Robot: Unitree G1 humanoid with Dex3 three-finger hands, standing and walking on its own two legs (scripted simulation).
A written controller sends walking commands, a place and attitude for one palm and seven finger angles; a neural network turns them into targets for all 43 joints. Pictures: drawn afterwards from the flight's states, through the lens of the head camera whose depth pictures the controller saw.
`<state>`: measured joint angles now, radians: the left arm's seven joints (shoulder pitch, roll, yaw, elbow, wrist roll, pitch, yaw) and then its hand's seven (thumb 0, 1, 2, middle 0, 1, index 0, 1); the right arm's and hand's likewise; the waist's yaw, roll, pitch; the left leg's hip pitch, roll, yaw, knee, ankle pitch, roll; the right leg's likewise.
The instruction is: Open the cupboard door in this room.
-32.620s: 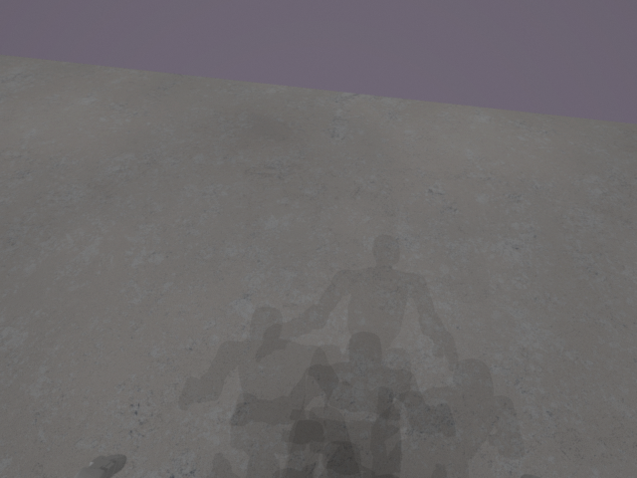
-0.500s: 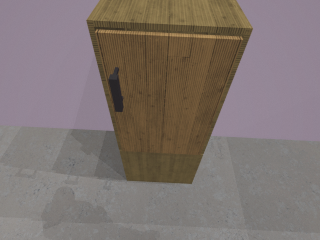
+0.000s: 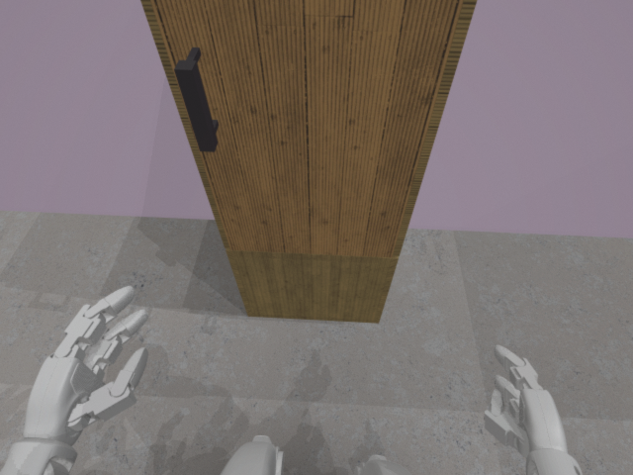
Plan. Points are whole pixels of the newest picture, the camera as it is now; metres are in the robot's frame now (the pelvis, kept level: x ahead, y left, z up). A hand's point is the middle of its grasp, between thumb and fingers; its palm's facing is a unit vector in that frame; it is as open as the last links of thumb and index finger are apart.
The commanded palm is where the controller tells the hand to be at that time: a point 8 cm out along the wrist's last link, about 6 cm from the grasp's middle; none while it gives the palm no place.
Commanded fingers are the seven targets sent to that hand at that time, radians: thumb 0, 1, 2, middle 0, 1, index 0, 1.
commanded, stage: raise the hand with hooked fingers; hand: left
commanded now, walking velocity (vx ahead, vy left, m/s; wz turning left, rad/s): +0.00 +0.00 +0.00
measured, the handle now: (201, 101) +0.58 +0.21 +0.14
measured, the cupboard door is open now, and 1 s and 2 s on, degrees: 0 0 0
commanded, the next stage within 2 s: move the hooked fingers beside the handle in 1.72 s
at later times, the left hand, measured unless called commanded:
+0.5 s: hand (89, 331) +0.25 +0.26 +0.08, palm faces +0.03 -1.00 -0.06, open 11.4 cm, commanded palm +0.22 +0.32 +0.09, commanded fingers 0.00 -0.15 0.45 -0.28 -0.98 -0.28 -0.98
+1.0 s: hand (29, 270) +0.29 +0.32 +0.13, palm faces +0.05 -1.00 -0.04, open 13.8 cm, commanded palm +0.26 +0.37 +0.14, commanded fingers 0.00 -0.50 0.30 -0.30 -1.20 -0.30 -1.20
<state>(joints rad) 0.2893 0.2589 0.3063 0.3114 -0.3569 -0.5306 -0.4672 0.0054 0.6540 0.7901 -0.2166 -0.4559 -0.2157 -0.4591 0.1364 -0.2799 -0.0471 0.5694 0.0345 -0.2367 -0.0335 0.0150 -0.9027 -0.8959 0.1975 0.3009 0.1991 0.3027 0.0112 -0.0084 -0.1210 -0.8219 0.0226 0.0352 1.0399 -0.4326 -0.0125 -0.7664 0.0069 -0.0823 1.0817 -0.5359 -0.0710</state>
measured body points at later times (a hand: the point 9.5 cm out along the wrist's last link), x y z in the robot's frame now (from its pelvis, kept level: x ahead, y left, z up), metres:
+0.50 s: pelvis +0.01 +0.02 +0.03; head +0.06 +0.01 +0.48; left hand +0.24 +0.32 +0.09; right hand +0.14 -0.24 -0.06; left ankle +0.04 +0.13 -0.66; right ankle +0.00 -0.07 -0.66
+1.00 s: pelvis +0.02 +0.05 +0.05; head +0.05 +0.06 +0.50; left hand +0.28 +0.37 +0.14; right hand +0.20 -0.17 -0.02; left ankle +0.04 +0.13 -0.66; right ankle +0.00 -0.07 -0.66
